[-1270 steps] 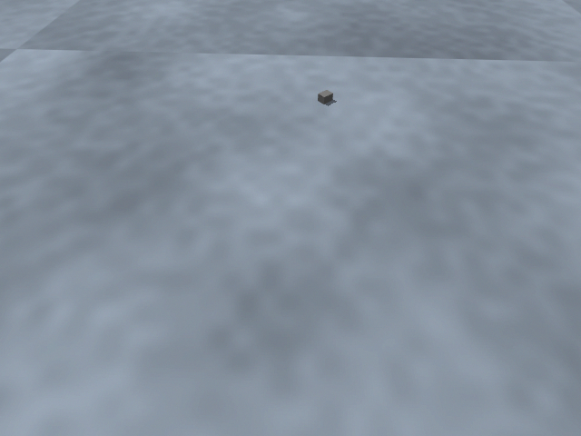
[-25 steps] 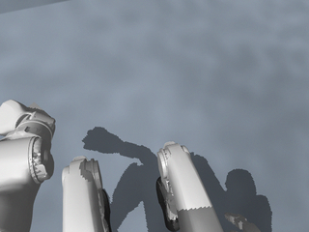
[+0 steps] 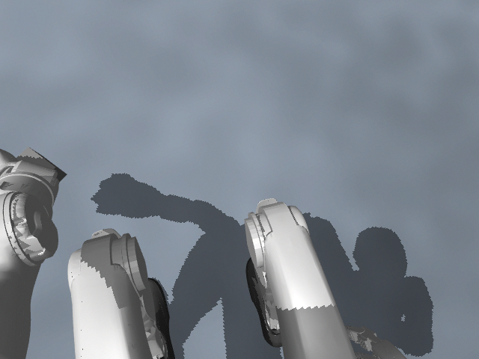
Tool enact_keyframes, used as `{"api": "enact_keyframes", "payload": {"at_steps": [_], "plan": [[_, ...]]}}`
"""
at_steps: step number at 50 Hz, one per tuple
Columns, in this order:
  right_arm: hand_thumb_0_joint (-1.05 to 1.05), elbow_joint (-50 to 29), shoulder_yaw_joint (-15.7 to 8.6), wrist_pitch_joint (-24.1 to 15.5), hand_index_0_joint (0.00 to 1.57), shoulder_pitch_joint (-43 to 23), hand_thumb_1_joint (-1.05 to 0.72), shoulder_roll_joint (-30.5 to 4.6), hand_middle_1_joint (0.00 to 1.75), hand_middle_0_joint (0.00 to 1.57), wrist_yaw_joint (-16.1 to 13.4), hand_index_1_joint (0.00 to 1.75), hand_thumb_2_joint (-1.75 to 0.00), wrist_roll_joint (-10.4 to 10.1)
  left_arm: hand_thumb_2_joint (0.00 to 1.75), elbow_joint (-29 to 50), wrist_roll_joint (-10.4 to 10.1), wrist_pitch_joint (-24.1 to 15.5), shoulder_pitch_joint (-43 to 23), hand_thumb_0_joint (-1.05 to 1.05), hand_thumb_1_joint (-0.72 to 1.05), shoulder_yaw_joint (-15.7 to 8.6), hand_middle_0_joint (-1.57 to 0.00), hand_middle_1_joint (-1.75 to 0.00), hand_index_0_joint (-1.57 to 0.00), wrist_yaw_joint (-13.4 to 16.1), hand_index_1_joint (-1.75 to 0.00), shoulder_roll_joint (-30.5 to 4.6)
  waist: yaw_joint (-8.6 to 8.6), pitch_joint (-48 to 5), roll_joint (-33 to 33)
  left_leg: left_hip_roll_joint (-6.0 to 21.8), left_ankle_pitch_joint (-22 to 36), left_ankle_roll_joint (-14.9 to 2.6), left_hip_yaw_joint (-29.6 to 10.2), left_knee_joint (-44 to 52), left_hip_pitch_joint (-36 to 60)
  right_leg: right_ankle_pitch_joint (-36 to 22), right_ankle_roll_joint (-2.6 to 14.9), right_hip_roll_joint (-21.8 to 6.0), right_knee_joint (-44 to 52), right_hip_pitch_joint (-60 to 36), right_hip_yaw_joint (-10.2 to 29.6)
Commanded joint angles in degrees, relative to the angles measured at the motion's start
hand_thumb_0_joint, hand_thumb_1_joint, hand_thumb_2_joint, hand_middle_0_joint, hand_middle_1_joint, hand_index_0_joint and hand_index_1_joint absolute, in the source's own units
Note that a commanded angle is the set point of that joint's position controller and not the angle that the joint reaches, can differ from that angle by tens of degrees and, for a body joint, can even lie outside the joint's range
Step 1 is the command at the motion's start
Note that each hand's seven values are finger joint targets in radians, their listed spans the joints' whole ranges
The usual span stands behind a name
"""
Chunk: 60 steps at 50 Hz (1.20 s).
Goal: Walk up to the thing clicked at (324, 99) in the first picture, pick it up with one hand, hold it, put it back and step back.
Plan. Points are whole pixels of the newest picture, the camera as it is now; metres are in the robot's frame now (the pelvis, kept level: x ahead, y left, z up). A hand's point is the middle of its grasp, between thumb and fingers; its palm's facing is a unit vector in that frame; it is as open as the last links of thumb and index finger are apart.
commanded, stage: crouch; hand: left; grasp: from above
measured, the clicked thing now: (31, 177) +0.45 +0.30 -0.18
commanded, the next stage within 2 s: lower in 0.24 s
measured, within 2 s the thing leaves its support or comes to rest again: rests again in 1.84 s
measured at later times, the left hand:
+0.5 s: hand (28, 187) +0.43 +0.31 -0.18, palm faces -0.18 -0.42 -0.89, open 8.2 cm
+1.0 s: hand (47, 190) +0.43 +0.31 -0.24, palm faces -0.18 -0.42 -0.89, open 8.2 cm
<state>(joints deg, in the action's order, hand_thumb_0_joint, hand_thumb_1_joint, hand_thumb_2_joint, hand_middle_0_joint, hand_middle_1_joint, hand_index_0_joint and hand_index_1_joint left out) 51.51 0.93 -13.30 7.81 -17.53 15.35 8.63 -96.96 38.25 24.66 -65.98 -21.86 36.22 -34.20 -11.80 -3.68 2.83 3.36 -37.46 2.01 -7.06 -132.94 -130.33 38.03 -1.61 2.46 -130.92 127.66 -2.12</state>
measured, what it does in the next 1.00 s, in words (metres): stands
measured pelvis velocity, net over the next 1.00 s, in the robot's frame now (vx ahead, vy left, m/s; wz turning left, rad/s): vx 0.00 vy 0.01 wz -0.08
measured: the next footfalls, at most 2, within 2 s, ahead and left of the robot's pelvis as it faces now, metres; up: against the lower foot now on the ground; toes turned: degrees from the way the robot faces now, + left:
none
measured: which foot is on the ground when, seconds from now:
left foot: down 0.00-1.00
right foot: down 0.00-1.00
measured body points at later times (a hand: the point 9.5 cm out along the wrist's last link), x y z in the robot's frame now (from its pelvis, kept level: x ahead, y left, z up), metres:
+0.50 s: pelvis +0.00 +0.00 -0.02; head +0.24 +0.03 +0.36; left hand +0.44 +0.32 -0.13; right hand +0.02 -0.26 -0.14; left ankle +0.09 +0.14 -0.31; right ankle +0.10 -0.12 -0.31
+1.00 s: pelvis +0.00 +0.01 -0.04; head +0.27 +0.05 +0.32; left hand +0.44 +0.32 -0.18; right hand +0.00 -0.26 -0.13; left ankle +0.09 +0.14 -0.31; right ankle +0.10 -0.12 -0.31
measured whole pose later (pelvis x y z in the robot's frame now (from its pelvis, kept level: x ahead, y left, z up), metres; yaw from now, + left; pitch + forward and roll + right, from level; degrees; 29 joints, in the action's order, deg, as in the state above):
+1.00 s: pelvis +0.00 +0.01 -0.04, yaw -5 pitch +29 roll -9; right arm 51.4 8.0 -18.6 6.2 -20.1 20.5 13.4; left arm -102.4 41.4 18.6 -66.1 -25.8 41.5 -45.6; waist -17.0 7.2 -1.9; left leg 2.6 -38.8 2.3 -12.8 -142.2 -133.6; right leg 38.1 -2.5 3.4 -136.4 128.5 -6.3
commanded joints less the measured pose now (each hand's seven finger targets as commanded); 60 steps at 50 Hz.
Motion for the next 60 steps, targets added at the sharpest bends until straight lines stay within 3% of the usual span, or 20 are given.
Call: {"api": "enact_keyframes", "payload": {"at_steps": [1, 4, 8, 9, 14, 16, 20, 25, 27, 30, 33, 34, 36, 37, 42, 43, 48, 49, 54, 60], "plan": [[0.0, 0.15, -2.86, -1.12, 0.2, 12.81, -0.91, -11.92, 0.3, 0.2, -0.05, 0.3, -0.9, 0.4, 0.28, 7.0, 3.06, -1.36, -17.47, 0.0, 0.91, 1.38, -1.29, -0.24, -1.3, 1.98, -0.24, -16.51, -0.97, -38.89, 7.08, -1.39, 5.94, -3.08, 5.88, 9.62, 22.61, -7.28, 1.79, 0.6, 15.59, -22.33, -4.04], [0.0, 0.05, -3.02, -1.27, 0.2, 13.63, -0.91, -12.55, 0.3, 0.2, 0.37, 0.3, -0.9, 0.8, 0.31, 10.5, 3.31, -2.13, -19.74, 0.0, 0.92, 0.38, -1.3, -0.25, -1.31, 3.34, -0.24, -16.41, -1.66, -41.67, 11.45, -1.12, 7.63, -2.34, 5.39, 9.66, 26.72, -9.59, 2.15, 0.39, 14.08, -21.86, -5.22], [0.0, 0.76, -3.42, -1.09, 0.2, 13.26, -0.91, -13.3, 0.3, 0.2, 0.74, 0.3, -0.9, 1.18, 0.38, 10.25, 3.25, -1.89, -19.03, 0.0, 0.92, 0.62, -1.32, -0.24, -1.3, 3.94, -0.26, -15.47, -2.03, -39.85, 13.95, -0.91, 6.71, -1.98, 4.59, 9.9, 28.6, -9.01, 2.58, 0.35, 12.82, -17.52, -6.58], [0.0, 0.87, -3.72, -1.03, 0.2, 13.2, -0.91, -13.83, 0.3, 0.2, 0.75, 0.3, -0.9, 0.97, 0.38, 11.51, 3.11, -2.18, -19.15, 0.0, 0.91, 0.18, -1.32, -0.22, -1.3, 4.13, -0.24, -16.34, -1.35, -40.63, 15.83, -0.94, 7.07, -1.88, 4.55, 10.03, 28.9, -9.31, 2.69, 0.29, 12.26, -17.05, -6.77], [0.0, 1.55, -3.47, -0.89, 0.2, 13.48, -0.91, -13.98, 0.3, 0.2, 1.23, 0.3, -0.9, 1.25, 0.41, 8.96, 3.38, -2.11, -17.33, 0.0, 0.91, 0.79, -1.32, -0.25, -1.3, 3.37, -0.27, -15.67, -2.66, -37.32, 12.51, -1.06, 7.0, -2.28, 4.28, 8.87, 26.12, -9.42, 2.46, 0.43, 12.02, -16.59, -7.07], [0.0, 1.13, -3.39, -0.73, 0.2, 13.61, -0.91, -14.34, 0.3, 0.2, 1.38, 0.3, -0.9, 0.91, 0.44, 8.54, 2.96, -2.14, -14.77, 0.0, 0.89, -0.5, -1.31, -0.25, -1.29, 3.33, -0.28, -16.51, -1.4, -38.12, 12.22, -1.1, 8.9, -2.25, 4.39, 9.02, 25.67, -11.13, 2.4, 0.42, 11.8, -18.43, -6.9], [0.0, 0.85, -2.19, -1.05, 0.2, 13.75, -0.91, -13.62, 0.3, 0.2, 1.79, 0.3, -0.9, 1.46, 0.39, 4.27, 3.87, -1.74, -14.02, 0.0, 0.79, 1.86, -1.22, -0.28, -1.21, 1.94, -0.29, -15.15, -3.52, -32.98, 8.88, -1.26, 8.46, -2.84, 4.51, 7.56, 22.35, -11.09, 2.16, 1.0, 12.35, -18.22, -6.55], [0.0, 1.35, -1.08, -2.41, 0.2, 13.38, -0.91, -14.4, 0.3, 0.2, 1.89, 0.3, -0.9, 2.12, 0.34, 3.21, 4.92, -3.21, -14.01, 0.0, 0.75, 1.3, -1.19, -0.26, -1.18, 1.52, -0.27, -18.74, -3.8, -31.47, 6.56, -1.49, 7.26, -3.4, 4.36, 6.07, 18.79, -9.26, 1.84, 1.02, 11.83, -19.34, -6.45], [0.0, 0.78, -0.64, -2.93, 0.2, 13.47, -0.91, -14.75, 0.3, 0.2, 1.93, 0.3, -0.9, 2.01, 0.31, 2.78, 5.85, -4.16, -13.88, 0.0, 0.74, 0.47, -1.17, -0.26, -1.17, 2.01, -0.27, -20.15, -3.31, -32.28, 7.47, -1.42, 6.38, -3.25, 4.16, 5.8, 19.21, -8.19, 1.96, 1.34, 11.84, -20.05, -6.5], [0.0, 0.93, -0.17, -3.81, 0.2, 13.54, -0.91, -14.99, 0.3, 0.2, 2.15, 0.3, -0.9, 2.46, 0.29, 3.72, 7.12, -5.34, -15.46, 0.0, 0.77, 0.64, -1.18, -0.27, -1.19, 3.2, -0.26, -20.65, -4.22, -32.76, 11.54, -1.21, 6.1, -2.74, 3.52, 6.03, 23.08, -8.18, 2.5, 1.1, 10.37, -17.66, -7.76], [0.0, 0.52, 0.24, -4.09, 0.2, 14.06, -0.91, -15.36, 0.3, 0.2, 2.59, 0.3, -0.9, 2.8, 0.33, 3.87, 6.68, -6.17, -16.09, 0.0, 0.81, -1.33, -1.21, -0.27, -1.21, 5.24, -0.27, -21.27, -4.26, -33.54, 13.1, -0.81, 7.03, -2.4, 3.27, 5.58, 24.35, -9.45, 2.65, 1.22, 9.98, -18.2, -8.41], [0.0, 1.01, 0.46, -4.34, 0.2, 13.51, -0.91, -15.49, 0.3, 0.2, 2.79, 0.3, -0.9, 3.54, 0.33, 3.63, 6.39, -6.14, -17.43, 0.0, 0.8, -0.39, -1.2, -0.29, -1.2, 5.67, -0.29, -21.19, -5.82, -32.25, 12.68, -0.84, 7.03, -2.67, 3.41, 4.85, 23.15, -9.92, 2.32, 1.08, 9.92, -18.46, -8.67], [0.0, 1.2, 0.29, -4.57, 0.2, 13.57, -0.91, -16.46, 0.3, 0.2, 3.0, 0.3, -0.9, 3.53, 0.34, 3.31, 5.64, -6.12, -16.22, 0.0, 0.76, -2.46, -1.17, -0.29, -1.17, 6.96, -0.29, -22.57, -4.63, -32.81, 13.45, -0.67, 7.26, -2.43, 3.29, 4.94, 23.72, -10.24, 2.31, 1.14, 10.06, -19.17, -8.83], [0.0, 1.74, 0.35, -4.75, 0.2, 13.49, -0.91, -16.4, 0.3, 0.2, 2.96, 0.3, -0.9, 3.73, 0.32, 3.7, 5.35, -6.08, -16.93, 0.0, 0.74, -2.83, -1.15, -0.27, -1.15, 7.41, -0.27, -23.13, -5.04, -33.11, 13.73, -0.64, 7.5, -2.58, 3.33, 4.41, 24.31, -10.61, 2.15, 0.94, 9.92, -19.08, -9.11], [0.0, 2.18, 1.91, -5.41, 0.2, 12.45, -0.91, -17.05, 0.3, 0.2, 4.1, 0.3, -0.9, 4.87, 0.38, 1.25, 4.31, -5.54, -17.0, 0.0, 0.67, -1.64, -1.13, -0.24, -1.11, 7.64, -0.26, -23.94, -6.81, -30.38, 12.85, -0.52, 7.93, -2.55, 2.92, 3.29, 22.79, -11.73, 1.78, 1.03, 9.34, -20.15, -9.98], [0.0, 1.87, 1.88, -5.47, 0.2, 12.34, -0.91, -17.79, 0.3, 0.2, 4.16, 0.3, -0.9, 4.39, 0.38, 1.63, 3.87, -5.78, -15.71, 0.0, 0.65, -2.67, -1.13, -0.22, -1.1, 7.78, -0.25, -25.34, -5.76, -31.35, 13.43, -0.36, 8.33, -2.47, 2.74, 3.74, 23.16, -12.09, 1.87, 1.32, 9.45, -21.08, -9.87], [0.0, 0.98, 3.52, -5.5, 0.2, 11.89, -0.91, -18.12, 0.3, 0.2, 5.04, 0.3, -0.9, 4.11, 0.35, -0.44, 4.38, -5.69, -13.26, 0.0, 0.69, -2.29, -1.13, -0.24, -1.12, 7.34, -0.26, -26.39, -6.43, -30.18, 13.23, -0.27, 9.17, -2.56, 2.06, 3.19, 22.52, -13.14, 1.99, 1.7, 8.87, -21.74, -10.5], [0.0, 0.92, 3.91, -5.5, 0.2, 11.03, -0.91, -17.82, 0.3, 0.2, 5.26, 0.3, -0.9, 4.5, 0.36, -0.39, 4.58, -5.7, -13.51, 0.0, 0.69, -0.91, -1.14, -0.25, -1.12, 7.08, -0.26, -26.47, -6.84, -29.03, 13.32, -0.31, 9.26, -2.66, 2.38, 2.86, 21.86, -13.47, 1.87, 1.72, 8.74, -22.12, -10.47], [0.0, 0.21, 4.42, -5.96, 0.2, 10.98, -0.91, -19.29, 0.3, 0.2, 5.69, 0.3, -0.9, 3.98, 0.32, -0.87, 3.83, -6.05, -11.02, 0.0, 0.69, -2.54, -1.14, -0.21, -1.13, 8.22, -0.23, -27.26, -6.8, -28.1, 13.38, 0.01, 9.16, -2.66, 1.15, 3.44, 22.96, -13.76, 1.96, 2.14, 8.9, -22.81, -11.34], [0.0, 0.52, 5.5, -6.85, 0.2, 11.25, -0.91, -20.04, 0.3, 0.2, 6.63, 0.3, -0.9, 4.28, 0.31, -0.74, 3.09, -6.77, -14.07, 0.0, 0.71, -1.63, -1.12, -0.26, -1.12, 9.15, -0.26, -27.96, -9.8, -24.07, 14.82, 0.45, 5.9, -2.42, -0.5, 3.44, 24.19, -11.48, 2.02, 2.11, 8.25, -19.61, -12.73]]}}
